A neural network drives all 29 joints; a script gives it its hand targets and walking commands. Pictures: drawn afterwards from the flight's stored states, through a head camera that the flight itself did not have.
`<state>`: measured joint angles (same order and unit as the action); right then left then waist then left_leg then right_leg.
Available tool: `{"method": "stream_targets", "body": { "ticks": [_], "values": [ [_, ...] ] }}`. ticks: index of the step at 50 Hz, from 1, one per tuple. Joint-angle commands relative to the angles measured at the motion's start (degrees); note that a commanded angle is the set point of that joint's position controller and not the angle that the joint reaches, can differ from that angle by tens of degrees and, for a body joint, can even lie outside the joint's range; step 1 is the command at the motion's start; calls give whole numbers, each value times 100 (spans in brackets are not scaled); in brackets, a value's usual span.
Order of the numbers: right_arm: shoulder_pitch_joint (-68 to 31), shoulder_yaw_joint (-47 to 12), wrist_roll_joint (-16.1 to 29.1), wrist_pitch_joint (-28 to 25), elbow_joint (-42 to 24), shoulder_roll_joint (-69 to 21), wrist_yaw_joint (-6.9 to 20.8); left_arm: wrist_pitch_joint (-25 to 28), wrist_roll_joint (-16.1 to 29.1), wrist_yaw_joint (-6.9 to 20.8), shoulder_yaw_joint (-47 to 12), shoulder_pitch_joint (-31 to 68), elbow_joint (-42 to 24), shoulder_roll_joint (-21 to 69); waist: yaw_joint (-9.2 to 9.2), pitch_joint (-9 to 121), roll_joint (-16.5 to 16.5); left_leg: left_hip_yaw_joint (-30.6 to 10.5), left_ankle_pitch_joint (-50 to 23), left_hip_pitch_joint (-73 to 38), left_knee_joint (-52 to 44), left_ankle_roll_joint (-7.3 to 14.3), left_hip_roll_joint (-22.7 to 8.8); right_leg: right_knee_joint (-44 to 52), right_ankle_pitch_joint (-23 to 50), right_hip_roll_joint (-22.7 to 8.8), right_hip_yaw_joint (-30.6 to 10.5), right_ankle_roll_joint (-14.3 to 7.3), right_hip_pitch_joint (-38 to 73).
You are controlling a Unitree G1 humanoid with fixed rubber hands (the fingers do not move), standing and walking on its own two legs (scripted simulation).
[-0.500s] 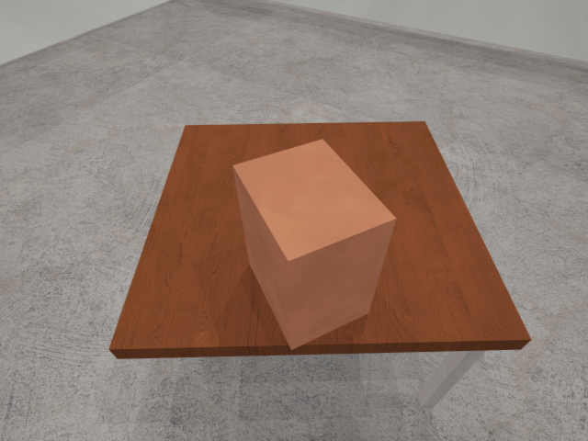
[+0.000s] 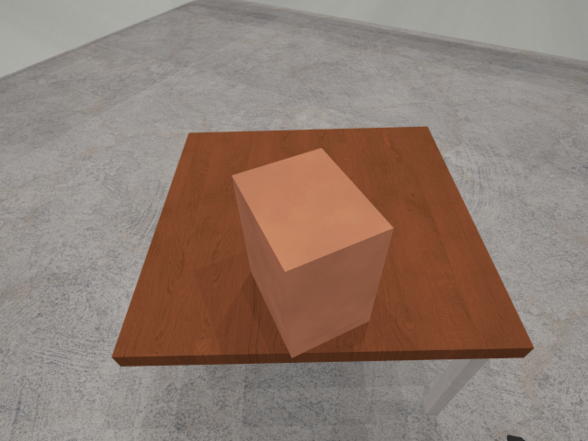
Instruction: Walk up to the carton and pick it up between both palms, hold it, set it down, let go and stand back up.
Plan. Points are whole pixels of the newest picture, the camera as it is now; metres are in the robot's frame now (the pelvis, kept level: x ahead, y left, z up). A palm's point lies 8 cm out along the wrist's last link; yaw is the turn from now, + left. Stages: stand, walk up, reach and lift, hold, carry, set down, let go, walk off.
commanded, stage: walk up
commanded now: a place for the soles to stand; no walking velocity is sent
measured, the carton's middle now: (306, 254) +0.47 -0.01 -0.07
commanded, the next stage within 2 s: reach and lift in 0.16 s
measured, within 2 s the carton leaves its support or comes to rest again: neither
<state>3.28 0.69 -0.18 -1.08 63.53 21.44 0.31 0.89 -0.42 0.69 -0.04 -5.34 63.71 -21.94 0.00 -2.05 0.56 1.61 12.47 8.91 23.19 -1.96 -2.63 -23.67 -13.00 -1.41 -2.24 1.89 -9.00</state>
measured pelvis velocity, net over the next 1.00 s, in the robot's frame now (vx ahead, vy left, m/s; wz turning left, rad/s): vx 0.00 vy -0.03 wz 0.02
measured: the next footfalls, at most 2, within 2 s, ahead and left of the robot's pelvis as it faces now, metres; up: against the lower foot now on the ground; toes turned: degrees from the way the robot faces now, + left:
none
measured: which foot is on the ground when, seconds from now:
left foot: down 0.00-1.00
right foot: down 0.00-1.00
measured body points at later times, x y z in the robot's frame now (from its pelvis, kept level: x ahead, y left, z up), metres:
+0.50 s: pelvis +0.00 -0.01 -0.02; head +0.03 +0.00 +0.43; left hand +0.19 +0.23 -0.11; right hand +0.15 -0.32 -0.11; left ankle +0.00 +0.14 -0.74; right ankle +0.00 -0.14 -0.74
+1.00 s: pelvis +0.00 -0.03 -0.01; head +0.00 -0.04 +0.44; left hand +0.15 +0.21 -0.09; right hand +0.16 -0.32 -0.10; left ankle +0.00 +0.14 -0.74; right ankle +0.00 -0.14 -0.74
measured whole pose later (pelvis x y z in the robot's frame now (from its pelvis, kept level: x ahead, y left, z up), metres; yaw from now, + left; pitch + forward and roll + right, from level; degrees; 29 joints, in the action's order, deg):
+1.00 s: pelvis +0.00 -0.03 -0.01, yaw +1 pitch -3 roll +0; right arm 6.4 3.6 2.9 -14.1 53.4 21.8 10.4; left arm -12.2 -1.9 -6.6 3.4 -11.4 27.6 -8.0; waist 0.1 -3.2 0.8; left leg -0.6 14.1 9.4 26.7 -4.6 -4.8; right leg -28.5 -15.7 0.0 1.7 -0.7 -9.7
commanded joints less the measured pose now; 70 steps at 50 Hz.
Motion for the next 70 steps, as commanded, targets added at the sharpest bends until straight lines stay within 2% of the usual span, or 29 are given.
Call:
{"method": "stream_targets", "body": {
  "ticks": [1, 8, 9, 10, 11, 14, 17, 19, 20, 22, 23, 25, 31, 32, 33, 35, 37, 39, 42, 46, 47, 48, 56, 59, 60, 62, 63, 67, 70],
  "values": [
    [-273, 226, -6, -123, -329, 1204, -67, 112, 5, -70, 232, 304, -323, -1158, -47, 511, -221, -302, -711, -392, -344, 302, -414, 523, 993, -475, -342, -320, -109],
    [-221, 238, -23, -101, -257, 1199, -83, 83, 17, -75, 227, 280, -286, -1132, -24, 376, -45, -319, -697, -324, -499, 287, -440, 530, 828, -444, -293, -300, -116],
    [-2232, 849, -946, -890, -360, 495, 3, -959, 3, -293, 651, 2291, -2296, -786, -105, 19, -445, 190, 691, 705, 695, -195, 298, -449, -668, 176, 747, -138, -1033],
    [-1662, 1048, -897, -872, -321, 779, 219, -1578, 123, -365, 474, 2020, -2864, -698, -261, -299, -189, 86, 995, 669, 765, -54, 103, -625, -1003, 197, 761, -333, -1164],
    [-1607, 1147, -948, -772, -390, 882, 275, -1889, 107, -356, 377, 1945, -3006, -626, -306, -382, -358, 158, 1313, 780, 864, 57, 50, -747, -1111, 196, 819, -343, -1239],
    [-1030, 1338, -699, -823, -820, 1066, 434, -2462, -52, -259, 137, 1402, -3743, -420, -348, 389, 47, 86, 625, 152, 943, -26, -90, -820, -248, 138, 825, -463, -1128],
    [-460, 1300, -322, -938, -1123, 1382, 471, -2699, -230, -272, 202, 440, -4269, -251, -126, 1604, 339, 0, -1284, -872, 1286, -145, -155, -904, 1073, 356, 1050, -474, -804],
    [-134, 1149, -155, -1005, -1031, 1607, 592, -2685, -499, -294, 434, -159, -4315, -201, 22, 1844, 413, -28, -1952, -1303, 1320, -240, -125, -726, 1341, 425, 1046, -441, -675],
    [-54, 1085, -71, -1058, -1053, 1615, 624, -2682, -567, -334, 525, -221, -4435, -163, -17, 1644, 521, -85, -2159, -1245, 1290, -267, -68, -728, 1422, 438, 1012, -434, -687],
    [-102, 954, 60, -1081, -975, 1537, 653, -2636, -653, -372, 577, -158, -4468, -38, -28, 1302, 316, -67, -2305, -927, 1169, -263, 40, -645, 1849, 409, 936, -390, -459],
    [-185, 859, 10, -1050, -1072, 1425, 613, -2538, -700, -350, 698, -17, -4236, -141, -48, 984, -74, 8, -1523, -635, 975, -183, 119, -503, 1505, 377, 853, -301, -344],
    [-298, 734, -57, -1087, -1383, 1265, 608, -2393, -763, -378, 728, 189, -4062, -46, 74, 422, -385, 99, -928, -138, 741, -30, 230, -348, 1480, 304, 752, -195, -208],
    [-418, 473, 210, -1092, -1561, 1121, 715, -2023, -524, -545, 857, 645, -4362, 260, 11, 339, -230, 133, -654, -225, 498, 14, 271, -58, 1415, 211, 579, -162, -199],
    [-323, 495, 210, -1076, -1525, 1057, 706, -2010, -493, -539, 755, 699, -4300, 285, -90, 261, -235, 113, -627, -221, 461, 38, 291, -57, 1507, 198, 572, -165, -247],
    [-292, 430, 234, -1083, -1519, 1063, 753, -1960, -492, -569, 804, 691, -4336, 368, -14, 394, -177, 141, -653, -263, 437, 49, 285, -9, 1436, 200, 563, -163, -158],
    [-176, 507, 249, -1140, -1610, 1083, 767, -1835, -426, -580, 765, 633, -4419, 404, -112, 439, -230, 110, -515, -322, 387, 56, 293, -3, 1380, 178, 557, -183, -264],
    [-85, 508, 284, -1198, -1672, 1104, 759, -1713, -403, -577, 762, 480, -4400, 406, -74, 615, -406, 139, -522, -417, 383, 87, 317, 45, 1497, 154, 510, -116, -207],
    [-49, 520, 369, -1285, -1642, 1162, 780, -1586, -335, -611, 799, 333, -4370, 461, -28, 769, -327, 119, -660, -368, 349, 53, 318, 44, 1725, 143, 483, -147, -78],
    [-46, 576, 352, -1422, -1633, 1266, 819, -1358, -266, -641, 703, 112, -4294, 598, -73, 704, -402, 89, -666, -492, 264, 93, 309, 132, 1376, 180, 487, -170, -248],
    [-126, 669, 340, -1523, -1530, 1364, 930, -1139, -176, -755, 528, -5, -4360, 794, -21, 551, -428, 58, -400, -520, 112, 64, 254, 241, 625, 255, 554, -227, -464],
    [-191, 677, 338, -1547, -1570, 1402, 957, -1062, -122, -789, 479, -13, -4422, 828, -12, 527, -564, 88, -361, -511, 104, 61, 244, 230, 565, 287, 569, -214, -481],
    [-246, 671, 371, -1575, -1601, 1421, 1003, -1000, -190, -832, 472, 31, -4584, 863, 45, 606, -442, 93, -372, -471, 82, 44, 237, 212, 589, 287, 559, -238, -407],
    [-439, 567, 719, -1756, -1476, 1502, 1317, -662, -215, -1107, 119, -107, -4575, 1458, 167, 357, -605, 50, 86, -399, -86, 8, 196, 366, 67, 312, 533, -332, -649],
    [-386, 552, 855, -1886, -1329, 1646, 1390, -524, -385, -1186, 92, -341, -4738, 1631, 142, 482, -541, 41, -124, -566, -58, -46, 190, 325, 331, 348, 525, -359, -640],
    [-502, 472, 924, -1884, -1269, 1622, 1421, -518, -415, -1230, 80, -225, -4679, 1642, 235, 412, -493, 49, -176, -466, -78, -18, 203, 326, 316, 351, 510, -377, -648],
    [-482, 432, 1040, -1988, -1188, 1696, 1476, -436, -443, -1267, 9, -301, -4748, 1817, 158, 519, -508, 19, -169, -517, -52, -38, 175, 283, 298, 396, 542, -373, -726],
    [-501, 303, 1136, -2009, -1075, 1646, 1495, -430, -523, -1293, 71, -330, -4704, 1808, 300, 490, -407, 86, -272, -370, -42, -41, 187, 286, 422, 340, 459, -396, -578],
    [-393, 48, 1451, -2243, -718, 1712, 1564, -234, -692, -1350, 62, -630, -4866, 2040, 361, 574, -279, 76, -912, -485, 48, -89, 200, 264, 970, 389, 391, -460, -392],
    [-532, 47, 1526, -2423, -791, 1804, 1582, -75, -631, -1385, -44, -575, -5037, 2100, 374, 575, -438, 106, -725, -303, 113, -45, 174, 204, 839, 369, 338, -500, -478]
  ]
}}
